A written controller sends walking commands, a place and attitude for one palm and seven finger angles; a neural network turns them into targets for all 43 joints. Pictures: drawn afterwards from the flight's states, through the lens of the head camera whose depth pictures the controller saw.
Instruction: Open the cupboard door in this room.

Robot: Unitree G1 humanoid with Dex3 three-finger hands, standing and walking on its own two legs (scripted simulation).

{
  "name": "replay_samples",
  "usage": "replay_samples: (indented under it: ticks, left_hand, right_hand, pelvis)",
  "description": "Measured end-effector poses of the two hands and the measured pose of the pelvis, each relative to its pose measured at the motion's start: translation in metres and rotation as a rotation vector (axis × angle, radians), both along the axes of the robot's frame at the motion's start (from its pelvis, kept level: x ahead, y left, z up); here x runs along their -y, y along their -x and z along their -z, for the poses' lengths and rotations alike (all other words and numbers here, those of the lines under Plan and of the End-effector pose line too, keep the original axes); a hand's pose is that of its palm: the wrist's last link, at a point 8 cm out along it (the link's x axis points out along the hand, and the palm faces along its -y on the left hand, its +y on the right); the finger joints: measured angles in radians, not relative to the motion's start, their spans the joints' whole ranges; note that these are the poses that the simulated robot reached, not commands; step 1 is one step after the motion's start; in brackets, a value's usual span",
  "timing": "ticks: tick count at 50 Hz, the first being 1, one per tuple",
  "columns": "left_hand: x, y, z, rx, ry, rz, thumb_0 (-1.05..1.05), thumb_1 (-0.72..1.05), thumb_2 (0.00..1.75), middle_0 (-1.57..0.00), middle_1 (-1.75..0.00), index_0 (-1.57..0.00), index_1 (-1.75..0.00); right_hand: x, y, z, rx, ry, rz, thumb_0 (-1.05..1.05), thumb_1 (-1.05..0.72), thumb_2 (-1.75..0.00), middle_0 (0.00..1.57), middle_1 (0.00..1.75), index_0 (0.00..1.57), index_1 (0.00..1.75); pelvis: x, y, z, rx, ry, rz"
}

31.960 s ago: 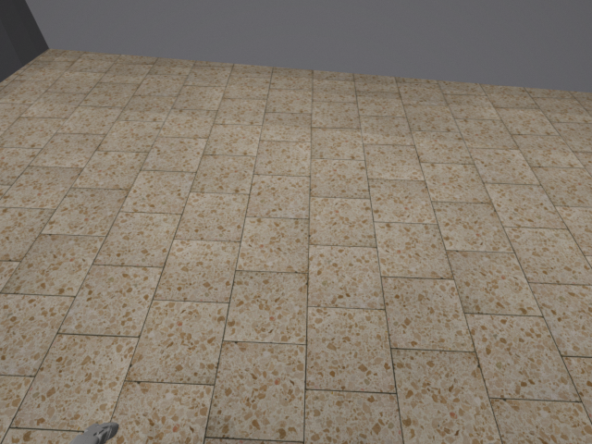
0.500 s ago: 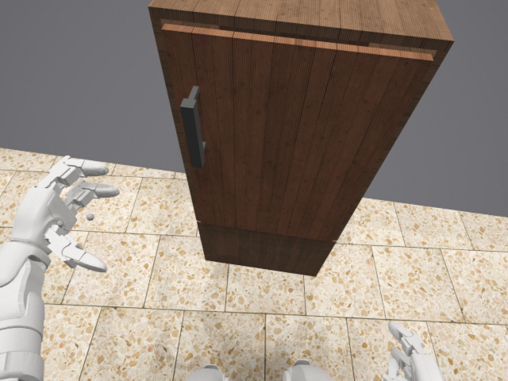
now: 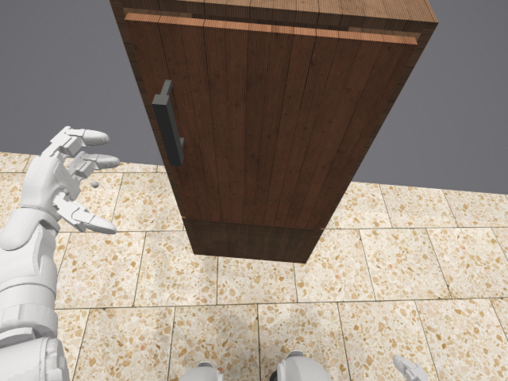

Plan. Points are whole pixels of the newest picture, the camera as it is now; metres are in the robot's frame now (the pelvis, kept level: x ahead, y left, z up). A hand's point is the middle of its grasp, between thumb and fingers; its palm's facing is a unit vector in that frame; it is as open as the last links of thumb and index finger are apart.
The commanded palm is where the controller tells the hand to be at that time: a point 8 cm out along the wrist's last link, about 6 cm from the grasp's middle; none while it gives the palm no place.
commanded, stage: move the hooked fingers beside the handle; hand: left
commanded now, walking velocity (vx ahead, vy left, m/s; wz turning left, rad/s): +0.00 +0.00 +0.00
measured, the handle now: (172, 125) +0.53 +0.15 +0.06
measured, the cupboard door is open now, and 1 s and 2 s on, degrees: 0 0 0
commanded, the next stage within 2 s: slide the fingers in behind the handle in 1.58 s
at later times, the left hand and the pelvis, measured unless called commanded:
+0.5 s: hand (112, 154) +0.45 +0.23 +0.07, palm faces -0.07 -1.00 -0.01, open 14.0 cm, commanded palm +0.44 +0.28 +0.06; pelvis -0.01 +0.00 -0.01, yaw +0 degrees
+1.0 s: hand (121, 136) +0.50 +0.23 +0.06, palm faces -0.09 -1.00 +0.00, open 13.9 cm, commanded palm +0.48 +0.28 +0.06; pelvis +0.00 +0.01 -0.02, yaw -2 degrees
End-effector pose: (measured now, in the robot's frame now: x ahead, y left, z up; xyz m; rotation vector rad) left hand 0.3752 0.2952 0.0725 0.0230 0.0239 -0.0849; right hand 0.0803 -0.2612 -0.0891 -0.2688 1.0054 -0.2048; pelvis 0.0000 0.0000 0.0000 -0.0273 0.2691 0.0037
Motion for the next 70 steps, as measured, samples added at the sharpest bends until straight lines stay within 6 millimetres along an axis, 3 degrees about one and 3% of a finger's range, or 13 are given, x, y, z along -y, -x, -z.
replay_samples:
  ticks: [8,19,37,46,54,70]
  left_hand:
    - [-0.004,-0.016,0.004,-0.008,0.002,-0.022,-0.01,-0.50,0.30,-0.30,-1.20,-0.30,-1.20]
    - [0.009,-0.042,0.005,-0.012,0.013,-0.001,-0.01,-0.50,0.30,-0.30,-1.20,-0.30,-1.20]
    - [0.012,-0.090,0.006,-0.021,0.009,-0.010,-0.01,-0.50,0.30,-0.30,-1.20,-0.30,-1.20]
    - [0.014,-0.110,0.010,-0.015,0.017,0.003,-0.01,-0.50,0.30,-0.30,-1.20,-0.30,-1.20]
    - [0.008,-0.105,0.016,-0.017,0.009,-0.001,-0.01,-0.50,0.30,-0.30,-1.20,-0.30,-1.20]
    - [0.017,-0.098,0.013,-0.008,0.014,-0.005,-0.01,-0.50,0.30,-0.30,-1.20,-0.30,-1.20]
  right_hand:
    - [0.003,0.008,0.003,-0.047,0.010,0.014,0.01,-0.90,-0.90,0.20,0.30,0.20,0.30]
    - [0.005,0.023,0.009,-0.118,0.017,0.031,0.00,-0.90,-0.90,0.20,0.30,0.20,0.30]
    - [0.003,0.077,0.015,-0.286,0.030,0.105,0.00,-0.90,-0.90,0.20,0.30,0.20,0.30]
    - [0.000,0.095,0.013,-0.351,0.037,0.136,0.00,-0.91,-0.90,0.20,0.30,0.20,0.30]
    - [-0.008,0.092,0.010,-0.363,0.019,0.144,0.00,-0.91,-0.90,0.20,0.30,0.20,0.30]
    - [-0.011,0.050,0.015,-0.269,0.010,0.087,0.00,-0.90,-0.90,0.20,0.30,0.20,0.30]
  pelvis:
    - [0.001,0.000,0.002,-0.016,0.003,0.000]
    - [0.000,0.003,0.006,-0.037,0.006,-0.001]
    - [-0.003,0.005,0.014,-0.090,0.017,0.008]
    - [-0.007,0.003,0.017,-0.118,0.024,0.018]
    - [-0.011,-0.004,0.013,-0.115,0.028,0.023]
    - [-0.013,-0.005,0.013,-0.095,0.030,0.006]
